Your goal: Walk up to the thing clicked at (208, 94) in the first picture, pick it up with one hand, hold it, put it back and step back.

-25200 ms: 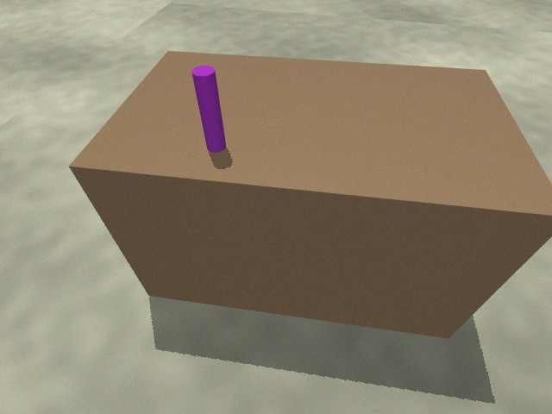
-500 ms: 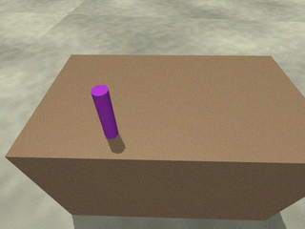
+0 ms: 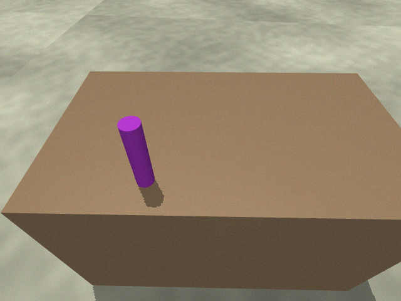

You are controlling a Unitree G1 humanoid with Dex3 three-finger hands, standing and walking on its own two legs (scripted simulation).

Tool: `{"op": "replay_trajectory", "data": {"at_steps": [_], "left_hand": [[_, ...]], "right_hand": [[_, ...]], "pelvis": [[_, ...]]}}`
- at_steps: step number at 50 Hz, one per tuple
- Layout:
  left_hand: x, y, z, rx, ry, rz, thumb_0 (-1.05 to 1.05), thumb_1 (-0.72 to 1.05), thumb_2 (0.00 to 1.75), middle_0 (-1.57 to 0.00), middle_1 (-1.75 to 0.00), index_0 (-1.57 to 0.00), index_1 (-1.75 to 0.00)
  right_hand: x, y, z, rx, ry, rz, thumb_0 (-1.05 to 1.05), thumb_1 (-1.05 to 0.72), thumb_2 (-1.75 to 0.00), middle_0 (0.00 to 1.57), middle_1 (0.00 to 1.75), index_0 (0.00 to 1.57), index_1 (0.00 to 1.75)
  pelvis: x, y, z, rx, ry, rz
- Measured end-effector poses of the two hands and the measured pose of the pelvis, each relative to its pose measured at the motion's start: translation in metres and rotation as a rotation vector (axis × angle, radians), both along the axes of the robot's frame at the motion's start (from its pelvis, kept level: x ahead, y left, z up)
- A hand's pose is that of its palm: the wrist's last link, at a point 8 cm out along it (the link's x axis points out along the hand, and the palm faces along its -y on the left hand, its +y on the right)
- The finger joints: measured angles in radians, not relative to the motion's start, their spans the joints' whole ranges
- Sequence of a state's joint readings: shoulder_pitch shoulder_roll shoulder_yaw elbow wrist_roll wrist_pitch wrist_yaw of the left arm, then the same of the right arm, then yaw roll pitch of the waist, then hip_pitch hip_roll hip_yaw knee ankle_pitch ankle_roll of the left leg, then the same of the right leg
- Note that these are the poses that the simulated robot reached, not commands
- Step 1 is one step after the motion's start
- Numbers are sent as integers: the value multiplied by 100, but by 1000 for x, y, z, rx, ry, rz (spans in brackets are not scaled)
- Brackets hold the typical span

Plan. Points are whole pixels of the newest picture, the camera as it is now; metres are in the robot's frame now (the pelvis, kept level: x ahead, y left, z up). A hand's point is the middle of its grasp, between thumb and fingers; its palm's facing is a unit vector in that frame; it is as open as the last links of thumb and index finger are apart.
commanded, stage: home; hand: left
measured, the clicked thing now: (138, 155) +0.45 +0.16 +0.02
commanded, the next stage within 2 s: stand in 0.30 s
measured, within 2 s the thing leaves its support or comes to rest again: neither
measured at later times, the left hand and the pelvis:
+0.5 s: hand out of the picture +0.06 +0.26 -0.16, palm faces -0.02 -0.94 -0.35, open 17.3 cm; pelvis +0.00 +0.00 +0.00, yaw +0 degrees
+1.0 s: hand out of the picture +0.08 +0.25 -0.16, palm faces -0.02 -0.94 -0.34, open 7.8 cm; pelvis +0.01 +0.00 +0.00, yaw +1 degrees
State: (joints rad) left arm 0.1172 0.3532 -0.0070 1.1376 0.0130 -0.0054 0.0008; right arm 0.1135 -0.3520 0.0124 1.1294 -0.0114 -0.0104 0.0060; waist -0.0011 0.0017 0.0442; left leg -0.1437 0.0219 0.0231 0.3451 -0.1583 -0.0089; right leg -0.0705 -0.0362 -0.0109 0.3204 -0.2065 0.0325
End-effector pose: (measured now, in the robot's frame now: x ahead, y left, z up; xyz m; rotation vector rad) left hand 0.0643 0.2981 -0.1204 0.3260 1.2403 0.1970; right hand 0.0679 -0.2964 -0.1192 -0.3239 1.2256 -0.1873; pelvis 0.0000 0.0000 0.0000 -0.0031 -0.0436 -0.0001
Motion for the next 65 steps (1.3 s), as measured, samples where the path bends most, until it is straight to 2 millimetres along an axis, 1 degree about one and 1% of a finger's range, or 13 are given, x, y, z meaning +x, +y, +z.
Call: {"op": "replay_trajectory", "data": {"at_steps": [6, 21, 25, 28, 31, 35, 38, 42, 46, 49, 53, 65], "left_hand": [[1, 1, 0, 0, -1, 0, -1, -57, 3, -5, -5, -6, -4], [-4, 2, -1, -1, 13, 12, -1, -57, 3, -5, -5, -5, -4], [-5, 3, -1, -1, 16, 14, -1, -53, 7, -8, -9, -9, -8], [-6, 3, -1, -1, 20, 15, -1, -43, 18, -12, -15, -13, -15], [-6, 2, -1, -1, 25, 16, -1, -27, 33, -16, -21, -16, -20], [-6, 2, -1, -1, 29, 18, -1, -1, 56, -18, -26, -19, -25], [-5, 2, -2, -2, 30, 18, -1, 21, 69, -19, -28, -20, -27], [-2, 1, -2, -4, 31, 17, 0, 50, 80, -20, -29, -20, -29], [2, 0, -2, -5, 28, 18, 0, 70, 85, -20, -30, -21, -29], [5, 0, -2, -6, 24, 18, 0, 79, 87, -20, -30, -21, -29], [9, 0, -1, -5, 18, 16, 0, 85, 89, -20, -30, -21, -30], [17, 1, 0, -6, 1, 18, 0, 90, 89, -20, -30, -21, -30]], "right_hand": [[2, 1, 0, 1, -1, -2, 1, -90, -90, 20, 31, 21, 30], [1, 3, -1, 4, 11, -3, 1, -90, -90, 20, 31, 21, 30], [0, 3, -1, 6, 15, -2, 1, -90, -90, 20, 31, 21, 30], [0, 3, -1, 6, 20, -1, 1, -90, -90, 20, 31, 21, 30], [0, 3, -2, 6, 25, -2, 1, -90, -90, 20, 31, 21, 30], [2, 3, -2, 7, 28, -3, 1, -90, -90, 20, 30, 21, 30], [4, 2, -2, 7, 28, -2, 1, -90, -90, 20, 30, 21, 30], [7, 2, -2, 6, 28, -1, 1, -91, -90, 20, 30, 21, 30], [11, 3, -2, 5, 25, 2, 1, -91, -90, 20, 30, 21, 30], [14, 3, -2, 6, 21, 3, 1, -91, -90, 20, 30, 21, 30], [18, 3, -1, 6, 17, 4, 1, -91, -90, 20, 30, 21, 30], [26, 4, 0, 3, 2, 8, 1, -91, -90, 20, 30, 21, 30]], "pelvis": [[1, 1, 0, 0, 1, 2], [2, 2, 0, 0, 1, 6], [2, 2, 0, 1, 4, 9], [3, 1, 0, 1, 6, 11], [4, 1, 0, 1, 8, 12], [6, 1, 0, 1, 10, 12], [7, 1, 0, 1, 11, 11], [9, 1, 0, 1, 14, 12], [12, 1, 0, 2, 15, 11], [13, 1, 0, 2, 16, 11], [15, 1, 0, 1, 17, 11], [19, 1, 1, 0, 16, 13]]}}
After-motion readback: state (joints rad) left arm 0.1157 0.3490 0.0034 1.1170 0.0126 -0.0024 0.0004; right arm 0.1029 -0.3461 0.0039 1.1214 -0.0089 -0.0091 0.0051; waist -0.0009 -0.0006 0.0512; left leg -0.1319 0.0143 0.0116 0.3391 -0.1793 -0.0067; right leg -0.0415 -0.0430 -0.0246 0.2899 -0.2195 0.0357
